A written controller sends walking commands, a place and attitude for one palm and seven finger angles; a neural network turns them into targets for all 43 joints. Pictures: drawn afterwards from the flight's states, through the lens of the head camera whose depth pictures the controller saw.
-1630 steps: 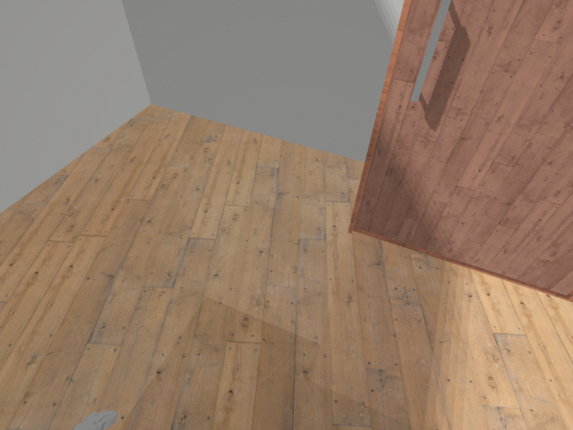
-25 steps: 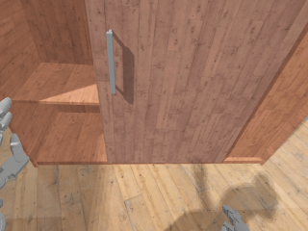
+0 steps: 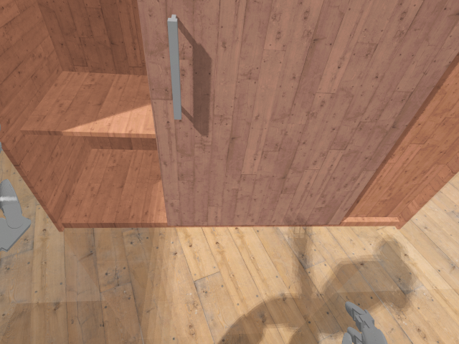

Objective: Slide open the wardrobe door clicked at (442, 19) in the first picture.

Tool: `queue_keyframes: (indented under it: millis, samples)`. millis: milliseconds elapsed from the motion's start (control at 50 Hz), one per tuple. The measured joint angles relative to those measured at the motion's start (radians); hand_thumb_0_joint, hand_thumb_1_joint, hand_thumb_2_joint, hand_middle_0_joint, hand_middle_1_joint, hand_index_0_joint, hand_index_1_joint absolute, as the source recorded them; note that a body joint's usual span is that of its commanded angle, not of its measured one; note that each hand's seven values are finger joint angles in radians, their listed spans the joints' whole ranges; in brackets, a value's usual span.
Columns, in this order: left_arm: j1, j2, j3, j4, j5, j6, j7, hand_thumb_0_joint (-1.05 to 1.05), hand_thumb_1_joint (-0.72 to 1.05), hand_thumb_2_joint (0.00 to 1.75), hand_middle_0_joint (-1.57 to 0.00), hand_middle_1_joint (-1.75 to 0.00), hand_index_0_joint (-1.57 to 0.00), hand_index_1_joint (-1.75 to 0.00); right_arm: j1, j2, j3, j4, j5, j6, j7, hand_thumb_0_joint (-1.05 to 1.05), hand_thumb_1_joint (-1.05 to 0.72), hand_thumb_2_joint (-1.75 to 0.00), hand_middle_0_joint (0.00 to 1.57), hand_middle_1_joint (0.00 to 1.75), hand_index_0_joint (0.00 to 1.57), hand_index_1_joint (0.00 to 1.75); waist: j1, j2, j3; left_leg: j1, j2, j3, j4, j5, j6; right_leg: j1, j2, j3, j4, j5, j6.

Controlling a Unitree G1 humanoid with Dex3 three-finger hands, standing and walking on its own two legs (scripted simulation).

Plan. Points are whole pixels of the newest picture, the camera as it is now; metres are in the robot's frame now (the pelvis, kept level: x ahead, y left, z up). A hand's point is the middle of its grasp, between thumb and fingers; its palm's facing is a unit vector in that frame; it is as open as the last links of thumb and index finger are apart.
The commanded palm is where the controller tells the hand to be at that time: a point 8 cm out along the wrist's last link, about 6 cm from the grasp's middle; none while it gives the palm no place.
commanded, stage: stop stepping back and stand still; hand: left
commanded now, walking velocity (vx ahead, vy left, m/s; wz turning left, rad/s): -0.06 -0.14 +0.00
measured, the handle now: (176, 71) +0.74 +0.18 +0.10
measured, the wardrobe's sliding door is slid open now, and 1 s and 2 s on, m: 0.49 0.49 0.49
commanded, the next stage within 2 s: let the arm hang, fingers relaxed in 1.20 s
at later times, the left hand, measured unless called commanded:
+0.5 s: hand (33, 206) +0.23 +0.27 +0.18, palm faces +0.43 -0.81 -0.40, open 7.4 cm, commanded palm +0.17 +0.31 +0.19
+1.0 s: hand out of the picture +0.20 +0.30 +0.17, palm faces +0.46 -0.79 -0.40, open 7.4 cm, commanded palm +0.14 +0.33 +0.19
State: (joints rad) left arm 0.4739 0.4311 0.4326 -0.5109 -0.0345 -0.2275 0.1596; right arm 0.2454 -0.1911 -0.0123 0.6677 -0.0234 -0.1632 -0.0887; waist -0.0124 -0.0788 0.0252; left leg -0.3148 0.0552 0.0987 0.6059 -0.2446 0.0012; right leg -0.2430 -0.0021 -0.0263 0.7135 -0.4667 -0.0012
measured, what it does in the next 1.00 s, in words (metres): stands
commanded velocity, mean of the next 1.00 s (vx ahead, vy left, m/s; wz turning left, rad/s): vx -0.01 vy -0.01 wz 0.00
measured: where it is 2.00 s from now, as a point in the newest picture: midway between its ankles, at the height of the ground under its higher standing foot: outside the picture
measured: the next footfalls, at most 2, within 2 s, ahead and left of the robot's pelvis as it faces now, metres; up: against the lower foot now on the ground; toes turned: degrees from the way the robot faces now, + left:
none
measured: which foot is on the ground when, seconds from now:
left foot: down 0.00-1.00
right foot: down 0.00-1.00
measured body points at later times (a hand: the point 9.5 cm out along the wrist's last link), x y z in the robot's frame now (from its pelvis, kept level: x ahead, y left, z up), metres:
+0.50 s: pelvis +0.03 +0.01 +0.01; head +0.03 +0.03 +0.46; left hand +0.21 +0.31 +0.20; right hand +0.21 -0.23 -0.05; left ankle +0.05 +0.12 -0.73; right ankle +0.00 -0.10 -0.73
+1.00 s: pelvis +0.01 +0.03 +0.02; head +0.00 +0.04 +0.47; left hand +0.17 +0.34 +0.20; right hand +0.17 -0.20 -0.06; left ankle +0.05 +0.12 -0.73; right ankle +0.00 -0.10 -0.73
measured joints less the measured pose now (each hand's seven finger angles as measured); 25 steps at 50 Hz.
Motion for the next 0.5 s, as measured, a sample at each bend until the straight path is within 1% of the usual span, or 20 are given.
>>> queue_keyframes:
  millis: [40,60,100,160,220,300,340,400,500]
  samples:
    - [0.008,0.033,0.029,-0.012,-0.003,-0.003,-0.003,0.01,0.89,0.9,-0.21,-0.3,-0.21,-0.3,-0.013,0.024,0.017,-0.022,0.003,-0.013,0.014,0.01,-0.91,-0.9,0.2,0.3,0.2,0.3,-0.004,0.013,0.015,0.001,0.001,-0.006,-0.017,0.009,-0.001,0.003,0.006,-0.01,-0.08,0.062,0.006]
    - [0.015,0.043,0.039,-0.016,-0.004,-0.006,-0.004,0.01,0.89,0.9,-0.21,-0.3,-0.21,-0.3,-0.018,0.031,0.025,-0.03,0.006,-0.016,0.021,0.01,-0.91,-0.9,0.2,0.3,0.21,0.3,-0.005,0.023,0.021,-0.002,0.004,-0.01,-0.019,0.011,-0.003,0.012,0.01,-0.016,-0.117,0.131,0.0]
    - [0.035,0.041,0.043,-0.015,-0.006,-0.01,-0.008,0.01,0.89,0.9,-0.21,-0.3,-0.21,-0.3,-0.024,0.039,0.038,-0.036,0.011,-0.016,0.035,0.01,-0.9,-0.9,0.2,0.3,0.21,0.3,-0.006,0.058,0.021,-0.006,0.017,-0.023,-0.022,0.009,-0.007,0.028,0.026,-0.028,-0.16,0.171,-0.018]
    - [0.089,0.018,0.034,-0.005,-0.015,-0.004,-0.016,0.01,0.89,0.9,-0.21,-0.3,-0.21,-0.3,-0.023,0.041,0.048,-0.036,0.017,-0.005,0.047,0.01,-0.9,-0.9,0.2,0.3,0.21,0.3,0.006,0.088,-0.004,-0.01,0.026,-0.022,-0.04,0.009,-0.011,0.033,0.037,-0.026,-0.2,0.169,-0.028]
    - [0.122,-0.014,0.005,0.019,-0.019,0.015,-0.021,0.01,0.89,0.9,-0.21,-0.3,-0.21,-0.3,-0.023,0.032,0.045,-0.026,0.018,0.01,0.043,0.01,-0.9,-0.9,0.21,0.3,0.21,0.3,0.02,0.095,-0.021,-0.005,0.025,-0.015,-0.048,0.003,-0.011,0.036,0.036,-0.019,-0.211,0.164,-0.026]
    - [0.089,-0.053,-0.04,0.066,-0.015,0.046,-0.019,0.01,0.89,0.9,-0.21,-0.3,-0.21,-0.3,-0.026,0.009,0.035,-0.008,0.019,0.025,0.023,0.01,-0.9,-0.9,0.21,0.3,0.21,0.3,0.037,0.083,-0.026,0.017,0.014,-0.013,-0.064,-0.001,-0.008,0.055,0.026,-0.018,-0.218,0.155,-0.019]
    - [0.059,-0.063,-0.052,0.076,-0.012,0.057,-0.016,0.01,0.89,0.9,-0.21,-0.3,-0.21,-0.3,-0.031,-0.002,0.03,-0.005,0.02,0.029,0.013,0.01,-0.9,-0.9,0.2,0.3,0.21,0.3,0.041,0.072,-0.024,0.026,0.011,-0.013,-0.07,-0.001,-0.007,0.065,0.023,-0.019,-0.223,0.154,-0.017]
    - [0.027,-0.062,-0.055,0.062,-0.009,0.057,-0.008,0.01,0.89,0.9,-0.21,-0.31,-0.21,-0.3,-0.042,-0.013,0.022,-0.015,0.021,0.03,0.006,0.01,-0.9,-0.9,0.2,0.3,0.21,0.3,0.035,0.057,-0.021,0.034,0.008,-0.015,-0.076,0.0,-0.006,0.075,0.021,-0.021,-0.232,0.156,-0.016]
    - [0.035,-0.032,-0.038,0.017,-0.009,0.032,-0.005,0.01,0.89,0.9,-0.21,-0.3,-0.21,-0.3,-0.059,-0.022,0.011,-0.051,0.023,0.033,0.008,0.01,-0.9,-0.9,0.2,0.3,0.21,0.3,0.01,0.05,-0.029,0.034,0.009,-0.014,-0.082,0.003,-0.003,0.081,0.022,-0.019,-0.252,0.168,-0.012]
